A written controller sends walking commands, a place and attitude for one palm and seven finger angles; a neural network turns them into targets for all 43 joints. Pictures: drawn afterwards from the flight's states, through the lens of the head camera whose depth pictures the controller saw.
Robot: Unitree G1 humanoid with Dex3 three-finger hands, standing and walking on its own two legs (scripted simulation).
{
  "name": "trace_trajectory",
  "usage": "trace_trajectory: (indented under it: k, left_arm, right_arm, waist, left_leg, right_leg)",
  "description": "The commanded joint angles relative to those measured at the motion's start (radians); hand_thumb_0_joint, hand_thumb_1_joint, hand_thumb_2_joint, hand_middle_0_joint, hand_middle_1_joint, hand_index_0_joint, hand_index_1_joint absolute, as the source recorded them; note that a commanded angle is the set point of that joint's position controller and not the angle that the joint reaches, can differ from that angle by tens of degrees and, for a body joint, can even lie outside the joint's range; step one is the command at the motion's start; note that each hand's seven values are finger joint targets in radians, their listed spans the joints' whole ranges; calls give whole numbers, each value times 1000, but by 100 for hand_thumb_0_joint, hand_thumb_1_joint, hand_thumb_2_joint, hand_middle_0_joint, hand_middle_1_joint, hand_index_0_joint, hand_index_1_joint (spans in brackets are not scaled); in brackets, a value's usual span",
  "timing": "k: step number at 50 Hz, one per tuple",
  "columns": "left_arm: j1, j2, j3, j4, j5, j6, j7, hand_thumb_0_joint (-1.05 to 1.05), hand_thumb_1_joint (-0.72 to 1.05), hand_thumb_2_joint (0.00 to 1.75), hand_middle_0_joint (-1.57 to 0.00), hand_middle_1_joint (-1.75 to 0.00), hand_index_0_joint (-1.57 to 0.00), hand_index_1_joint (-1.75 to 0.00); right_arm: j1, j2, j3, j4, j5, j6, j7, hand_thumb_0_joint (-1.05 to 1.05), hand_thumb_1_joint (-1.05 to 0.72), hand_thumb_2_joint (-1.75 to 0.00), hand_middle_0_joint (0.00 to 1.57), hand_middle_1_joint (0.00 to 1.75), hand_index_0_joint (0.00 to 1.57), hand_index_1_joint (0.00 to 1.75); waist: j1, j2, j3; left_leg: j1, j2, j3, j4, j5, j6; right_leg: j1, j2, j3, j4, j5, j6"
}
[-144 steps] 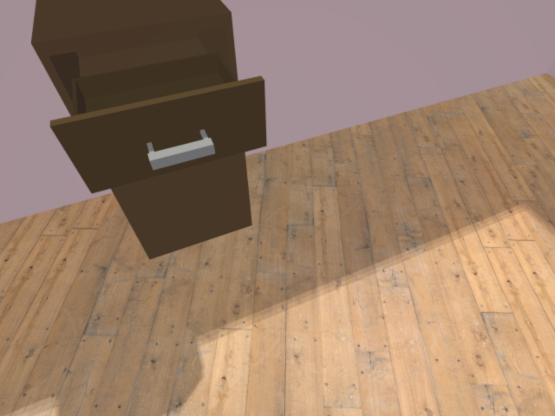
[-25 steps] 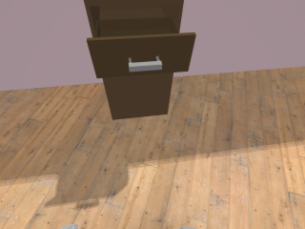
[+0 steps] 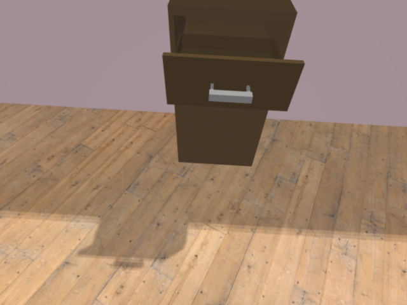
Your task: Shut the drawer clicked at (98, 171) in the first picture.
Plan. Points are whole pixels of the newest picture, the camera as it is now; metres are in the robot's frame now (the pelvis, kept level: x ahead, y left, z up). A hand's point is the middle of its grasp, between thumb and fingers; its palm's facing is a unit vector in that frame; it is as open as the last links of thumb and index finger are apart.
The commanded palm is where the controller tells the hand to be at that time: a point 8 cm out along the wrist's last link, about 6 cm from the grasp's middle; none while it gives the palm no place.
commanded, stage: take the last steps up to it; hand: left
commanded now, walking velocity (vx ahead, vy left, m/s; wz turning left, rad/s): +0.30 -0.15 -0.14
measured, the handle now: (230, 92) +0.71 -0.02 +0.02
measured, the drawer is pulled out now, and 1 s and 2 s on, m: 0.29 0.29 0.29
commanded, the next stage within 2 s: come to a stop and stand still in 0.96 s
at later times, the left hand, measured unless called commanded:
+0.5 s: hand (173, 276) +0.22 +0.09 -0.17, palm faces -0.04 -0.98 -0.19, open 7.3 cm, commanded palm none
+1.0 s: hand (198, 212) +0.39 +0.05 -0.17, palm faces -0.08 -0.99 -0.13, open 7.3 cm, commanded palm none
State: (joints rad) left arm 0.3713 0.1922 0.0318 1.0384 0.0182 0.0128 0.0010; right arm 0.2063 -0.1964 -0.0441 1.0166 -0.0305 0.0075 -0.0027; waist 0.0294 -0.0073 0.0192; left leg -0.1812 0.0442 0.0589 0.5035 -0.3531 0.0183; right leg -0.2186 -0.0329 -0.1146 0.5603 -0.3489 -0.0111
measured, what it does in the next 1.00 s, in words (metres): walks ahead: right foot, then left foot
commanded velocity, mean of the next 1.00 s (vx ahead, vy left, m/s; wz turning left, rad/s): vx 0.27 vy -0.13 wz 0.00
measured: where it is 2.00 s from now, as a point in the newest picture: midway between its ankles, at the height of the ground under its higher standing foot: (234, 288)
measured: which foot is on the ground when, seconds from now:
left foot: down 0.00-0.36, up 0.38-0.68, down 0.70-1.00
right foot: down 0.00-0.00, up 0.02-0.34, down 0.36-0.70, up 0.72-1.00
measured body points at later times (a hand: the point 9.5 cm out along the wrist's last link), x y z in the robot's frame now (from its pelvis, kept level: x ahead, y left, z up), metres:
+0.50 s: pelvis +0.14 -0.09 +0.00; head +0.17 -0.09 +0.45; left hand +0.22 +0.14 -0.16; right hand +0.08 -0.33 -0.16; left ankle +0.06 +0.04 -0.65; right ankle +0.16 -0.20 -0.73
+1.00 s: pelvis +0.33 -0.13 +0.02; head +0.37 -0.10 +0.46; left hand +0.39 +0.10 -0.15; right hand +0.26 -0.36 -0.12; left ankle +0.27 -0.02 -0.73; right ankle +0.38 -0.31 -0.66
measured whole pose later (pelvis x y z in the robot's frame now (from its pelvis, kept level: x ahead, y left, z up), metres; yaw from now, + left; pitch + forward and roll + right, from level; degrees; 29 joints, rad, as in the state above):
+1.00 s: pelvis +0.33 -0.13 +0.02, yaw -5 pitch +1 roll -2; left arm 0.21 0.21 0.07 1.05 0.03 0.02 -0.03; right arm 0.38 -0.13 -0.04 1.10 -0.03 -0.06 -0.03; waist -0.02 -0.04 0.06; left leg -0.07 0.08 0.18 0.34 -0.28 0.00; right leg -0.57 -0.12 -0.05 0.92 -0.20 0.02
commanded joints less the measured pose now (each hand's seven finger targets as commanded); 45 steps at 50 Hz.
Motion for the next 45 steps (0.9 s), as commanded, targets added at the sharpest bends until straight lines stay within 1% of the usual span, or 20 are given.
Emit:
trace_trajectory:
  k: [1, 4, 7, 13, 16, 17, 18, 19, 21, 22, 25, 29, 32, 33, 34, 35, 36, 38, 41, 45]
  left_arm:
    - [-145, 94, 28, -116, 20, -10, -12, 0, 90, 90, -20, -30, -20, -30]
    - [-108, 85, 42, -64, 18, -9, -39, 0, 90, 90, -20, -30, -20, -30]
    - [-85, 51, 39, -42, 11, -2, -48, 0, 90, 90, -20, -30, -20, -30]
    - [-193, 34, 39, -60, 6, -13, -56, 0, 90, 90, -20, -30, -20, -30]
    - [-39, 81, 59, -2, 7, -28, -49, 0, 90, 90, -20, -30, -20, -30]
    - [109, 136, 74, 47, 10, -40, -41, 0, 90, 90, -20, -30, -20, -30]
    - [245, 258, 105, 82, 13, -53, -22, 0, 90, 90, -20, -30, -20, -30]
    - [259, 282, 99, 90, -4, -53, -12, 0, 90, 90, -20, -30, -20, -30]
    - [70, 193, 75, 42, 1, -48, 6, 0, 90, 90, -20, -30, -20, -30]
    - [-22, 153, 59, 13, 7, -51, 14, 0, 90, 90, -20, -30, -20, -30]
    - [-84, 102, 33, -1, 15, -61, 19, 0, 90, 90, -20, -30, -20, -30]
    - [-102, 114, 35, -7, 15, -57, 13, 0, 90, 90, -20, -30, -20, -30]
    - [-117, 123, 39, -9, 5, -50, 5, 0, 90, 90, -20, -30, -20, -30]
    - [-105, 96, 34, -11, 0, -46, -1, 0, 90, 90, -20, -30, -20, -30]
    - [-86, 40, 23, -31, -4, -43, -11, 0, 90, 90, -20, -30, -20, -30]
    - [-103, 26, 22, -73, 2, -41, -18, 0, 90, 90, -20, -30, -20, -30]
    - [-144, 74, 32, -91, 17, -31, -15, 0, 90, 90, -20, -30, -20, -30]
    - [-153, 74, 45, -73, 21, -34, -28, 0, 90, 90, -20, -30, -20, -30]
    - [-80, 27, 44, -34, 20, -23, -31, 0, 90, 90, -20, -30, -20, -30]
    - [-130, 8, 33, -37, 17, -13, -30, 0, 90, 90, -20, -30, -20, -30]
  right_arm:
    - [252, -241, -54, 39, -8, -35, -32, 0, -90, -90, 20, 30, 20, 30]
    - [142, -136, -24, 25, -1, -59, -41, 0, -90, -90, 20, 30, 20, 30]
    - [157, -136, -28, 38, 2, -74, -47, 0, -90, -90, 20, 30, 20, 30]
    - [202, -152, -45, 81, -8, -70, -39, 0, -90, -90, 20, 30, 20, 30]
    - [178, -149, -50, 85, -4, -62, -33, 0, -90, -90, 20, 30, 20, 30]
    - [178, -129, -43, 82, 4, -63, -26, 0, -90, -90, 20, 30, 20, 30]
    - [195, -30, -19, 54, 19, -68, -17, 0, -90, -90, 20, 30, 20, 30]
    - [126, -56, -12, 14, 28, -61, -19, 0, -90, -90, 20, 30, 20, 30]
    - [30, -55, -27, -11, 19, -57, -14, 0, -90, -90, 20, 30, 20, 30]
    - [31, -40, -27, -4, 9, -53, -9, 0, -90, -90, 20, 30, 20, 30]
    - [105, -7, -23, 15, 1, -24, -2, 0, -90, -90, 20, 30, 20, 30]
    - [88, -1, -22, -13, 2, -23, 9, 0, -90, -90, 20, 30, 20, 30]
    - [178, -7, -21, 11, 1, -45, 4, 0, -90, -90, 20, 30, 20, 30]
    - [235, -42, -26, 33, -1, -54, -2, 0, -90, -90, 20, 30, 20, 30]
    - [311, -132, -46, 49, -12, -63, -12, 0, -90, -90, 20, 30, 20, 30]
    - [361, -219, -63, 46, -15, -61, -24, 0, -90, -90, 20, 30, 20, 30]
    - [333, -228, -63, 44, -8, -61, -37, 0, -90, -90, 20, 30, 20, 30]
    - [206, -130, -34, 9, -4, -73, -37, 0, -90, -90, 20, 30, 20, 30]
    - [167, -69, -24, 14, 4, -99, -43, 0, -90, -90, 20, 30, 20, 30]
    - [235, -82, -26, 53, 6, -95, -39, 0, -90, -90, 20, 30, 20, 30]
  waist:
    - [-131, 213, 117]
    - [-54, 149, 169]
    - [-39, 128, 105]
    - [-66, 178, 125]
    - [18, 90, 51]
    - [86, -21, -40]
    - [129, -350, -154]
    - [132, -366, -208]
    - [67, -123, -56]
    - [22, -54, -2]
    - [-45, -102, 30]
    - [-58, -128, 72]
    - [-107, -35, 34]
    - [-124, 40, 23]
    - [-148, 248, 21]
    - [-155, 353, 35]
    - [-144, 293, 73]
    - [-80, 88, 137]
    - [-34, 94, 55]
    - [-52, 120, 35]
  left_leg:
    - [153, 437, -511, -373, -220, 197]
    - [54, 319, -279, -375, -33, 141]
    - [99, 278, -122, -324, 215, 124]
    - [37, 268, -38, -271, 238, 88]
    - [-61, 217, 8, -54, 282, 39]
    - [-171, 154, 82, 177, 271, 8]
    - [-387, 24, 139, 538, -113, -23]
    - [-416, 24, 13, 727, -277, 1]
    - [-477, 91, -51, 852, -159, 17]
    - [-435, 120, -48, 796, -114, 10]
    - [-299, 107, 10, 598, -56, -13]
    - [-206, 85, 55, 337, -10, -12]
    - [14, 32, 118, 89, 133, -21]
    - [116, 46, 80, 11, 111, -18]
    - [203, 234, -231, -165, -73, 50]
    - [203, 448, -556, -331, -163, 156]
    - [136, 499, -622, -357, -160, 199]
    - [39, 413, -427, -350, -42, 167]
    - [81, 302, -137, -290, 372, 127]
    - [163, 254, -21, -262, 581, 114]
  right_leg:
    - [-494, -37, 96, 430, -190, 0]
    - [-468, -84, 136, 516, 16, 13]
    - [-421, -90, 96, 445, 73, 32]
    - [-251, -66, -6, 129, 89, 21]
    - [57, 5, -58, -11, 138, -9]
    - [276, -42, 19, -51, 84, -44]
    - [459, -312, 408, -204, 16, -137]
    - [402, -369, 570, -305, 27, -178]
    - [202, -356, 485, -324, -108, -226]
    - [81, -321, 381, -314, -47, -200]
    - [-72, -249, 198, -343, 71, -162]
    - [-121, -217, 166, -367, -24, -176]
    - [-135, -156, 116, -236, -23, -136]
    - [-172, -105, 86, -101, 0, -110]
    - [-317, -10, 27, 174, -37, -56]
    - [-451, 53, 12, 447, -212, -26]
    - [-508, -2, 119, 611, -184, -27]
    - [-520, -73, 156, 685, 4, -7]
    - [-434, -82, 123, 618, 103, 24]
    - [-458, -83, 67, 497, 140, 43]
